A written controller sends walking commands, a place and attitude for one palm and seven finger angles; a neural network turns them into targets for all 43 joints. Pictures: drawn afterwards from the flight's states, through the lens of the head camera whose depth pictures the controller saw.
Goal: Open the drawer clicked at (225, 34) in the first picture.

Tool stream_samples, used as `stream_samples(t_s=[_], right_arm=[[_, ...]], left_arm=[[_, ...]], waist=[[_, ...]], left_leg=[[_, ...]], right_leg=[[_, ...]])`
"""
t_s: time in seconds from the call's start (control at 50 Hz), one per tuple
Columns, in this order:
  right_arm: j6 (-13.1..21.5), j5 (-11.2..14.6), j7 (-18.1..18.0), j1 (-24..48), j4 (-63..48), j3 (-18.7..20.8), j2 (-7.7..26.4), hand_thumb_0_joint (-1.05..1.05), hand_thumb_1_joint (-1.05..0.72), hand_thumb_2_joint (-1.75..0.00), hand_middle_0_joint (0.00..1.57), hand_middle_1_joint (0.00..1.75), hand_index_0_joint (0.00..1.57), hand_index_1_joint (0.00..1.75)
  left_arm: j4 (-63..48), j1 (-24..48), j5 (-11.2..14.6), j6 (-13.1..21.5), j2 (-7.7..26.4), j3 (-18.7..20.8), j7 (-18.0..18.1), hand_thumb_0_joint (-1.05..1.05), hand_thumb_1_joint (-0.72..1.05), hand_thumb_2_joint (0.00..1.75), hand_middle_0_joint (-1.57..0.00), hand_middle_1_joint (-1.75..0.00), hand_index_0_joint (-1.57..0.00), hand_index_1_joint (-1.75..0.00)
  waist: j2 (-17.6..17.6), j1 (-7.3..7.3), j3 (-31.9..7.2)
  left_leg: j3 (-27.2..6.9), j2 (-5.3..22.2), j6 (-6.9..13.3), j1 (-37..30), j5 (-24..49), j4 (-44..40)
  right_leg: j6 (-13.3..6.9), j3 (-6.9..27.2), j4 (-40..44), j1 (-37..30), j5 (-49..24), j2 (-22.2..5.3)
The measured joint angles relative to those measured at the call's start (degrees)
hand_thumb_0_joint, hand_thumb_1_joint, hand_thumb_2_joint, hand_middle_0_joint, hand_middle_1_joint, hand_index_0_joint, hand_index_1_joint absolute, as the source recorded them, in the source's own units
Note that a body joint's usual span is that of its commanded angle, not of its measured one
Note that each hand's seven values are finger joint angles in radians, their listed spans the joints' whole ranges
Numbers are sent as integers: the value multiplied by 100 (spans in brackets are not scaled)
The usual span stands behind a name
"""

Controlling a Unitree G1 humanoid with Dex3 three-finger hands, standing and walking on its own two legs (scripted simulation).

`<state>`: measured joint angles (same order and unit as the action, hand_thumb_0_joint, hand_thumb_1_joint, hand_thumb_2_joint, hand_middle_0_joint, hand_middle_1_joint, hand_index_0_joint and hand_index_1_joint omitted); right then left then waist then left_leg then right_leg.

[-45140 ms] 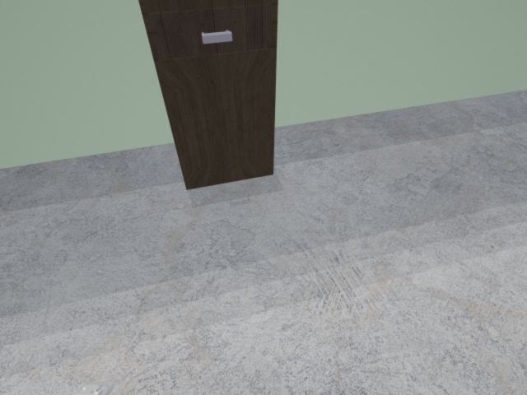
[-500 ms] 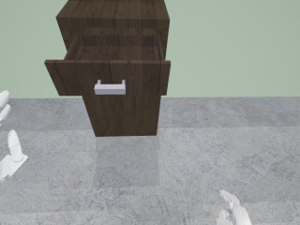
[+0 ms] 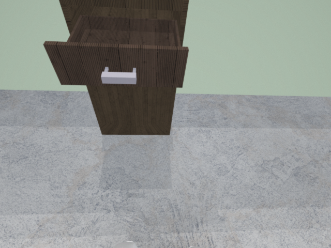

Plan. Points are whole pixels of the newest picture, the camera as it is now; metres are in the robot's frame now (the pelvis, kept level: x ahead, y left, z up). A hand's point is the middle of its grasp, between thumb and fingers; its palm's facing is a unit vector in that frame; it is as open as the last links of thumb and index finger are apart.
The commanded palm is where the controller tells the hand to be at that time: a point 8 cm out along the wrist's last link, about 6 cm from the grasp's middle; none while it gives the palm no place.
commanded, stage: let the arm hang, fingers relaxed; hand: left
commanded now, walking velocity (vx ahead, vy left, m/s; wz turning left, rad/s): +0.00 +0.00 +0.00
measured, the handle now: (120, 73) +0.62 +0.18 +0.04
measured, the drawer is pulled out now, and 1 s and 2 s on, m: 0.28 0.28 0.28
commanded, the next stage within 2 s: look to check the result in 0.74 s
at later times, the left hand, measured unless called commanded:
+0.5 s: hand out of the picture +0.07 +0.25 -0.14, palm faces +0.01 -0.94 -0.35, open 7.4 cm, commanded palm none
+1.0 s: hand (76, 243) +0.15 +0.23 -0.14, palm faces -0.04 -0.95 -0.32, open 7.4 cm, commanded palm none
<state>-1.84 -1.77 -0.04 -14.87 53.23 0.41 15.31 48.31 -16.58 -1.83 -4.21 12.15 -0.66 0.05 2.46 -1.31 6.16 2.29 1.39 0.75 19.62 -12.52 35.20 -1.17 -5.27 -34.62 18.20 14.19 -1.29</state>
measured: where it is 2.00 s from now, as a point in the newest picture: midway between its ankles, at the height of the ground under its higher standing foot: outside the picture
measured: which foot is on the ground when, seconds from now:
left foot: down 0.00-1.00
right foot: down 0.00-1.00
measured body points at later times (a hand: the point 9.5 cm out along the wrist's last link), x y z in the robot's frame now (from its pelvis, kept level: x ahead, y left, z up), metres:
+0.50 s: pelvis +0.01 +0.00 +0.02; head +0.02 -0.02 +0.47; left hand +0.07 +0.29 -0.11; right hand +0.07 -0.27 -0.14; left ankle +0.06 +0.11 -0.72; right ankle +0.05 -0.11 -0.72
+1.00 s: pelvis +0.06 -0.01 +0.02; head +0.09 -0.01 +0.47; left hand +0.15 +0.28 -0.11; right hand +0.14 -0.30 -0.11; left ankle +0.06 +0.11 -0.73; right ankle +0.05 -0.11 -0.73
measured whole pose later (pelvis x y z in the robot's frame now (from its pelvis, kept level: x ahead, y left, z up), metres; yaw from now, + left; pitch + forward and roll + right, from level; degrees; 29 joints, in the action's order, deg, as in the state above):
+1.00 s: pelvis +0.06 -0.01 +0.02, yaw +0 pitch -1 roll +0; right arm 0.3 -1.2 -0.5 -6.2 62.6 0.3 18.8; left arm 63.0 -5.1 -0.9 0.9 18.0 0.6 0.3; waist 0.0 -0.9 4.4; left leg 2.0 0.7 -0.2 7.0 -9.9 18.2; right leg -1.3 -3.8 -18.5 6.1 11.1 0.1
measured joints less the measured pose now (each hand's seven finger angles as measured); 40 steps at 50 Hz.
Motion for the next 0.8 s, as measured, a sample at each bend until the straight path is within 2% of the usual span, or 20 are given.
stream_samples(t_s=[0.1, 0.16, 0.2, 0.32, 0.38, 0.52, 0.56, 0.8], right_arm=[[-113, -12, -9, -357, 438, 8, -143, 1, -90, -90, 20, 30, 20, 30], [-73, 12, -42, -378, 573, 40, -151, 1, -90, -90, 20, 30, 21, 30], [-34, 30, -57, -325, 623, 64, -134, 1, -90, -90, 20, 30, 21, 30], [11, 21, -43, -35, 660, 116, -68, 1, -90, -90, 20, 30, 21, 30], [85, 19, -42, 154, 655, 96, -31, 1, -90, -90, 20, 30, 21, 30], [118, 1, 13, 399, 756, 83, 75, 1, -90, -90, 20, 30, 21, 30], [156, 2, 7, 465, 780, 74, 120, 1, -90, -90, 20, 30, 21, 30], [228, 45, -20, 633, 955, 30, 352, 1, -90, -90, 20, 30, 21, 30]], left_arm=[[644, -55, 20, 113, 144, 92, -48, 1, 95, 90, -21, -30, -21, -30], [919, -99, 38, 200, 242, 147, -36, 1, 93, 90, -21, -30, -20, -30], [1103, -105, 48, 233, 298, 176, -18, 1, 93, 90, -21, -30, -20, -30], [1419, 64, 34, 245, 425, 239, 10, 1, 91, 90, -20, -30, -20, -30], [1427, 271, 50, 303, 496, 252, 20, 1, 91, 90, -20, -30, -20, -30], [1337, 705, 32, 375, 549, 237, 2, 1, 91, 90, -20, -30, -20, -30], [1311, 824, 43, 420, 571, 224, -3, 1, 91, 90, -20, -30, -20, -30], [1396, 1124, 77, 513, 534, 124, -11, 1, 90, 90, -21, -30, -20, -30]], waist=[[-4, 129, 9], [-83, 163, 26], [-162, 164, 17], [-462, 131, -226], [-518, 130, -221], [-480, 110, -374], [-418, 99, -324], [-243, 10, -210]], left_leg=[[-141, 25, 1, -65, 126, -420], [-145, -25, -12, -152, 287, -610], [-129, -50, -19, -243, 301, -662], [-121, -51, 15, -395, 121, -807], [-94, -53, 9, -468, 381, -905], [-74, -84, 5, -635, 258, -1094], [-52, -95, -15, -683, 421, -1149], [-36, -98, -60, -1029, 339, -1552]], right_leg=[[-33, -77, 438, -132, 161, 107], [-53, -52, 686, -232, -265, 88], [-45, -34, 757, -318, -460, 66], [-57, 5, 879, -460, -156, 96], [-52, 35, 942, -506, -409, 94], [-32, 90, 1031, -618, -227, 90], [-23, 111, 1072, -646, -461, 77], [-4, 135, 1418, -958, -351, 94]])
